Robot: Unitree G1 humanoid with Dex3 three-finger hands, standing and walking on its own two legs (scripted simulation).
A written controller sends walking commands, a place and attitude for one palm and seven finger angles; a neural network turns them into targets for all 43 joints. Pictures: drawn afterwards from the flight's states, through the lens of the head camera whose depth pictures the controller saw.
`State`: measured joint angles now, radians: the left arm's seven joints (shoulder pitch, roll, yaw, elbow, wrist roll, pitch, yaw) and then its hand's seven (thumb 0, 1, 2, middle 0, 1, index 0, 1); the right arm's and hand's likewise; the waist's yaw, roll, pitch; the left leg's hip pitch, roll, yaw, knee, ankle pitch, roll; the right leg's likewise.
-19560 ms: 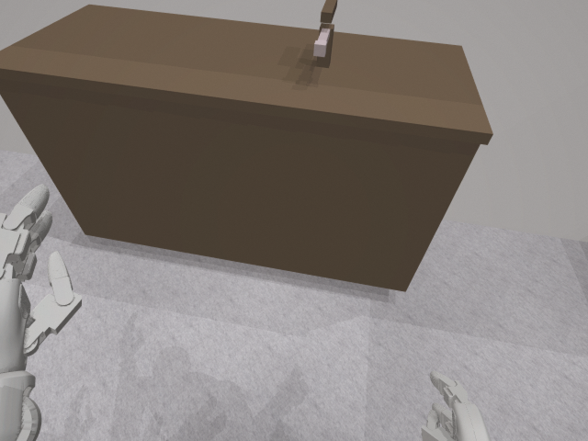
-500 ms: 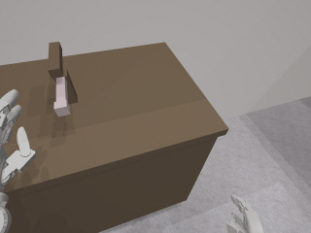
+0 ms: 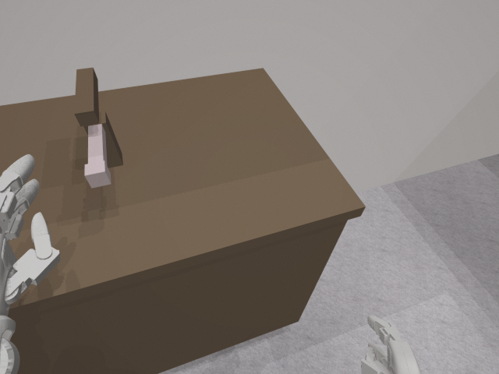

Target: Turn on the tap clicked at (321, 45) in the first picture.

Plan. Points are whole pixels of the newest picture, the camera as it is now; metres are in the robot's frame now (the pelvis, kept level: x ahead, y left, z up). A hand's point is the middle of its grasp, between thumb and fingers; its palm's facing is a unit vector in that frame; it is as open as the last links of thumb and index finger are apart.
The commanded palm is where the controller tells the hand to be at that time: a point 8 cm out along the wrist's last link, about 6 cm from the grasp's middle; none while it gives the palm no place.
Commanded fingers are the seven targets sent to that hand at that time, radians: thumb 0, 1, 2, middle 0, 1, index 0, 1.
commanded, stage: shuffle to correct the standing spot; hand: left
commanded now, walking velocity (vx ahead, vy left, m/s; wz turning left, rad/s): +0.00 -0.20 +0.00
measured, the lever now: (98, 174) +0.36 +0.26 +0.13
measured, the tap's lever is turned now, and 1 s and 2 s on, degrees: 0 0 0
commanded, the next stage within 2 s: none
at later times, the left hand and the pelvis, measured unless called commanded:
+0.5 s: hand (50, 255) +0.21 +0.25 +0.16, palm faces +0.36 -0.86 -0.35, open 7.4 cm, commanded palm +0.16 +0.28 +0.18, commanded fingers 0.00 0.90 0.90 -0.20 -0.30 -0.20 -0.30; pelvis +0.00 +0.00 +0.00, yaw +0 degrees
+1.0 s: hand (60, 252) +0.22 +0.24 +0.16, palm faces +0.37 -0.86 -0.36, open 7.4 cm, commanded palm +0.16 +0.28 +0.18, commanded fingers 0.00 0.90 0.90 -0.20 -0.30 -0.20 -0.30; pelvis +0.01 -0.01 +0.00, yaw +1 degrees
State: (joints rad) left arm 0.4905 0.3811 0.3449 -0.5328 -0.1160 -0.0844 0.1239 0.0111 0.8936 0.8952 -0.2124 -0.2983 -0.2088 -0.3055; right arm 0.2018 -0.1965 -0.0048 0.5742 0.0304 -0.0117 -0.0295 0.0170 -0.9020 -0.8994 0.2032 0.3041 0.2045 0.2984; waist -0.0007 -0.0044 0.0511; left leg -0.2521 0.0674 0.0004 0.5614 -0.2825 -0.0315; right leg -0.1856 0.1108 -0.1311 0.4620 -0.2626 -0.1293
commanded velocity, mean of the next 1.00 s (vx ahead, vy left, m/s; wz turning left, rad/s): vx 0.01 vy -0.20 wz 0.00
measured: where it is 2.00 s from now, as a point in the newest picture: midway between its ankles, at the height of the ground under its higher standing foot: outside the picture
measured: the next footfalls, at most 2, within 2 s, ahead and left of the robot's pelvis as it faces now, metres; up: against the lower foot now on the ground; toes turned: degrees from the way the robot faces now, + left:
none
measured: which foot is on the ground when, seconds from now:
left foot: down 0.00-1.00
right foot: down 0.00-1.00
